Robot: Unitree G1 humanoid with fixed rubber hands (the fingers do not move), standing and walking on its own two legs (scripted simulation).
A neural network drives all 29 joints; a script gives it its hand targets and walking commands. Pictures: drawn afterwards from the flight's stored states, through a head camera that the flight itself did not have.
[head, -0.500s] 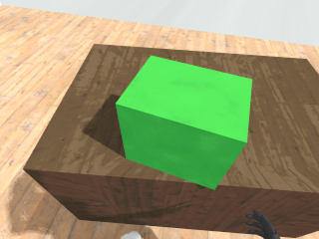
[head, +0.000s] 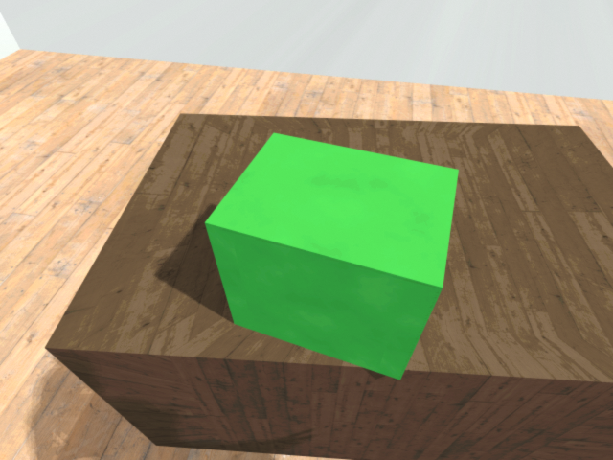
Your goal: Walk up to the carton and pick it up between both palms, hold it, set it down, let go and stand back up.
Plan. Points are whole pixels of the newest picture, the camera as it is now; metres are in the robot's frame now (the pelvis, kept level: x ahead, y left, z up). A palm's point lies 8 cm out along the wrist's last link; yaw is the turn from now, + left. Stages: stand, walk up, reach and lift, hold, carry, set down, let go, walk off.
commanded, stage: walk up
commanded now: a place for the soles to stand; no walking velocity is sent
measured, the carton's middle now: (335, 254) +0.44 -0.01 +0.00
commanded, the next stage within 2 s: none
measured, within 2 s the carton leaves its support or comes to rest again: neither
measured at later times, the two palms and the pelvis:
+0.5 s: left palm out of the picture +0.06 +0.27 -0.11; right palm out of the picture +0.12 -0.24 -0.10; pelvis +0.01 +0.01 +0.00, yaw +0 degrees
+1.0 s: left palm out of the picture +0.03 +0.28 -0.10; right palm out of the picture +0.06 -0.24 -0.10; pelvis -0.05 +0.02 +0.00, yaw +1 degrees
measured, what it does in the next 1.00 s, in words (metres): shifts its weight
